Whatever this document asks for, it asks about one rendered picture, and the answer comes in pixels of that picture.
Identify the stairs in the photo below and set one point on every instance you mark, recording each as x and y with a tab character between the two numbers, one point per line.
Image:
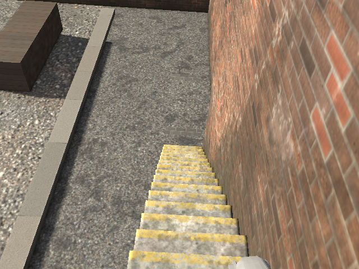
187	223

